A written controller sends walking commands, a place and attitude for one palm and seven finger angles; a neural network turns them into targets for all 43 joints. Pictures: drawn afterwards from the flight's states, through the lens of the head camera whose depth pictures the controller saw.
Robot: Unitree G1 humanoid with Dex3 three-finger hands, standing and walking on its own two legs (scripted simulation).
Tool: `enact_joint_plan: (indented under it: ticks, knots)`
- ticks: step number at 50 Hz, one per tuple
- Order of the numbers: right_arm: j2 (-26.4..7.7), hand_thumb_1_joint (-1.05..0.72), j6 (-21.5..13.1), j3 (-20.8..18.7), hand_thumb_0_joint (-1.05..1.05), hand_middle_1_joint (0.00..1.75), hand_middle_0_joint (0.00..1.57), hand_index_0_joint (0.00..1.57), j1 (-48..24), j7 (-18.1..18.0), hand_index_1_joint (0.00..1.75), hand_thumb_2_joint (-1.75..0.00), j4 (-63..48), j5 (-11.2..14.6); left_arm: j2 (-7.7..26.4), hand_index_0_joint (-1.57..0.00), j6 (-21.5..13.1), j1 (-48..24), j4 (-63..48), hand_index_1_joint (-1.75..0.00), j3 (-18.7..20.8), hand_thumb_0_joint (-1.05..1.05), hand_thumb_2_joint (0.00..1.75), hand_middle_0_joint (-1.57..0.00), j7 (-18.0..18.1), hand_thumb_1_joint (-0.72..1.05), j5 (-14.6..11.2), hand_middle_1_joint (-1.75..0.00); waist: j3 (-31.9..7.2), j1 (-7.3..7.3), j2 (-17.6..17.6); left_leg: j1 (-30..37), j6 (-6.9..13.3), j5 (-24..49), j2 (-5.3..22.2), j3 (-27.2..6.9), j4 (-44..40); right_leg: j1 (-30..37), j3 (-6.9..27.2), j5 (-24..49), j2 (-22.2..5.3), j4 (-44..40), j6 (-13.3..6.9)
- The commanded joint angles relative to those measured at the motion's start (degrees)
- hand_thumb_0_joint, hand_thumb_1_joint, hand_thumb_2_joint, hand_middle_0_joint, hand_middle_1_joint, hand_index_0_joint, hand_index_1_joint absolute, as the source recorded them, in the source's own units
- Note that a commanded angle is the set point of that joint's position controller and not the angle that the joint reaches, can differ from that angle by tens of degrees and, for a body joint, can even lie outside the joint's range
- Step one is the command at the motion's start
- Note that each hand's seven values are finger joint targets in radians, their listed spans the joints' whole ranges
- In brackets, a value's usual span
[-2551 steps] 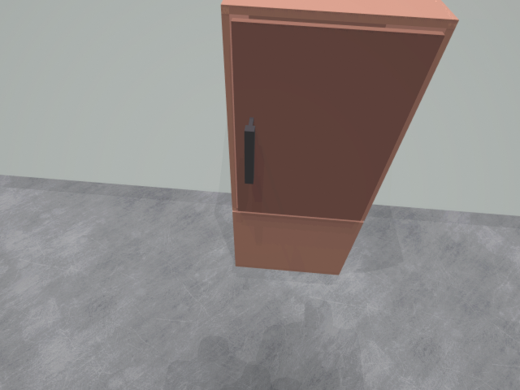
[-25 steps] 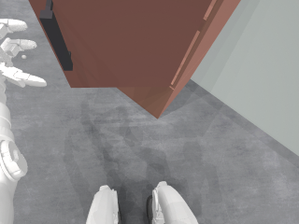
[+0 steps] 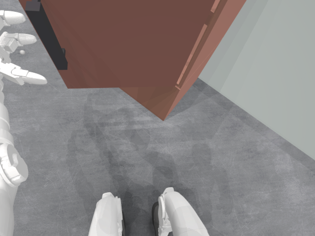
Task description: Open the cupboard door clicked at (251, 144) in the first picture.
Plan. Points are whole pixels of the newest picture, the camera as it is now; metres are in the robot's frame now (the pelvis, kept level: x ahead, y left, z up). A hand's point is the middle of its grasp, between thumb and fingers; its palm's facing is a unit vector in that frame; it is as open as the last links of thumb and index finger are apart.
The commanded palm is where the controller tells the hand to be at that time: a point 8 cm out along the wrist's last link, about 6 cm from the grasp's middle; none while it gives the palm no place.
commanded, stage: slide the fingers in behind the handle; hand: left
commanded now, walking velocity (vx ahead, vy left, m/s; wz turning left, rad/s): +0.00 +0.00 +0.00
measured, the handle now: (51, 34) +0.58 +0.21 +0.05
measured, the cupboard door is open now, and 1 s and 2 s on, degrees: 43 43 43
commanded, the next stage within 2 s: close the thumb around the handle in 1.32 s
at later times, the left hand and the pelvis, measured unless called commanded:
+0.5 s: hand (35, 53) +0.53 +0.23 +0.05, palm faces -0.01 -1.00 -0.01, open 14.0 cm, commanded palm +0.51 +0.26 +0.05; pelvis +0.01 +0.00 +0.00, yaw +0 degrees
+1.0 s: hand (56, 53) +0.53 +0.19 +0.05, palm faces +0.03 -1.00 -0.02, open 14.0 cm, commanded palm +0.51 +0.23 +0.05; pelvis +0.00 +0.00 +0.00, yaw +1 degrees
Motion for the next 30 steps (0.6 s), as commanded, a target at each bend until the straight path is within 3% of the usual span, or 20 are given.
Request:
enact_joint_plan:
  ticks: [1,3,5,8,11,15,17,19,25,26,27,29,30]
  knots:
    - [-11.35,-0.9,-0.55,-4.33,0.0,0.3,0.2,0.2,11.0,-0.74,0.3,-0.9,-1.65,-0.28,18.14,-0.3,-4.08,-21.55,-12.07,-1.2,2.14,0.0,0.3,-0.3,1.06,-0.5,-0.95,-1.2,-31.27,0.91,12.97,27.97,-0.5,26.97,-0.68,-4.69,-7.15,11.11,3.78,17.43,1.12,-6.67,-0.18]
    - [-11.32,-0.9,-0.51,-4.41,0.0,0.3,0.2,0.2,11.08,-0.7,0.3,-0.9,-1.75,-0.25,17.81,-0.3,-3.97,-21.23,-12.41,-1.2,2.12,0.0,0.3,-0.3,0.99,-0.5,-1.15,-1.2,-31.42,0.59,11.17,26.94,-0.23,26.55,-0.71,-4.52,-7.18,12.46,3.94,17.99,1.18,-6.86,0.0]
    - [-11.26,-0.9,-0.48,-4.45,0.0,0.3,0.2,0.2,11.05,-0.72,0.3,-0.9,-1.82,-0.11,16.69,-0.3,-4.06,-20.53,-12.13,-1.2,1.41,0.0,0.3,-0.3,0.44,-0.5,-1.49,-1.2,-31.86,0.66,11.88,27.88,-0.38,27.96,-0.68,-4.59,-7.1,12.09,3.81,19.04,1.2,-6.44,-0.14]
    - [-11.28,-0.9,-0.55,-4.64,0.0,0.3,0.2,0.2,10.96,-0.72,0.3,-0.9,-1.53,-0.05,14.82,-0.3,-3.71,-21.58,-11.39,-1.2,0.25,0.0,0.3,-0.3,0.31,-0.5,-1.86,-1.2,-30.12,-0.14,10.43,26.78,-0.24,25.29,-0.68,-4.58,-7.14,11.09,3.91,17.08,1.21,-7.1,0.06]
    - [-11.46,-0.9,-0.81,-4.66,0.0,0.3,0.2,0.2,11.14,-0.85,0.3,-0.9,-1.06,-0.13,14.52,-0.3,-4.04,-23.47,-11.72,-1.2,0.15,0.0,0.3,-0.3,0.56,-0.5,-2.27,-1.2,-30.31,-0.58,10.97,28.12,-0.35,26.08,-0.59,-5.11,-7.08,9.51,3.64,16.92,1.17,-6.84,-0.02]
    - [-11.09,-0.9,-1.05,-4.97,0.0,0.3,0.2,0.2,11.35,-0.57,0.3,-0.9,-0.93,-0.38,12.64,-0.3,-5.0,-23.26,-14.24,-1.2,-0.65,0.0,0.3,-0.3,1.18,-0.5,-2.2,-1.2,-33.95,0.17,13.36,31.8,-0.77,29.43,-0.63,-5.43,-6.77,8.99,3.49,18.22,1.13,-6.21,-0.2]
    - [-11.19,-0.9,-0.93,-4.99,0.0,0.3,0.2,0.2,11.36,-0.45,0.3,-0.9,-0.53,-0.52,12.83,-0.3,-5.0,-22.76,-13.6,-1.2,-0.13,0.0,0.3,-0.3,1.78,-0.5,-2.05,-1.2,-32.98,0.16,12.24,31.74,-0.9,29.49,-0.44,-5.78,-6.92,8.59,3.15,17.72,1.14,-6.27,-0.23]
    - [-10.98,-0.9,-0.83,-5.0,0.0,0.3,0.2,0.2,11.52,-0.3,0.3,-0.9,-0.67,-0.5,10.42,-0.3,-4.8,-23.31,-13.07,-1.2,-1.64,0.0,0.3,-0.3,2.37,-0.5,-2.08,-1.2,-31.65,-0.27,12.41,32.44,-0.99,29.47,-0.49,-6.2,-7.31,7.1,2.78,16.83,1.19,-6.24,-0.4]
    - [-10.77,-0.9,-0.62,-5.34,0.0,0.3,0.2,0.2,11.72,-0.03,0.3,-0.9,-0.39,-0.88,9.19,-0.3,-5.25,-23.62,-15.16,-1.2,-1.7,0.0,0.3,-0.3,4.86,-0.5,-1.41,-1.2,-33.73,0.15,13.65,35.95,-1.75,33.52,-0.19,-6.81,-7.65,6.54,2.39,18.04,1.04,-6.12,-0.36]
    - [-10.5,-0.9,-0.58,-5.27,0.0,0.3,0.2,0.2,11.58,0.21,0.3,-0.9,-0.53,-0.86,7.26,-0.3,-5.21,-23.12,-14.51,-1.2,-2.97,0.0,0.3,-0.3,5.18,-0.5,-1.32,-1.2,-33.02,0.07,12.93,35.21,-1.7,32.57,-0.34,-6.73,-7.78,6.67,2.35,17.53,1.13,-6.35,-0.31]
    - [-10.7,-0.9,-0.48,-5.36,0.0,0.3,0.2,0.2,11.56,0.17,0.3,-0.9,-0.48,-0.88,8.63,-0.3,-5.29,-22.91,-14.13,-1.2,-1.76,0.0,0.3,-0.3,5.75,-0.5,-1.1,-1.2,-32.21,0.12,12.16,34.49,-1.66,31.78,-0.27,-6.66,-7.78,6.87,2.43,17.3,1.11,-6.37,-0.34]
    - [-10.44,-0.9,-0.54,-5.36,0.0,0.3,0.2,0.2,11.82,0.28,0.3,-0.9,-0.51,-1.03,6.38,-0.3,-5.76,-24.24,-14.39,-1.2,-3.27,0.0,0.3,-0.3,6.42,-0.5,-0.97,-1.2,-31.55,-0.71,11.06,34.42,-1.44,31.5,-0.32,-6.86,-7.91,6.55,2.27,17.19,1.18,-6.3,-0.34]
    - [-10.3,-0.9,-0.47,-5.47,0.0,0.3,0.2,0.2,11.56,0.4,0.3,-0.9,-0.48,-0.98,5.3,-0.3,-5.96,-24.22,-14.29,-1.2,-4.34,0.0,0.3,-0.3,6.58,-0.5,-0.53,-1.2,-31.55,-0.5,12.2,34.98,-1.77,31.12,-0.29,-6.87,-8.25,6.01,2.21,16.49,1.08,-6.47,-0.29]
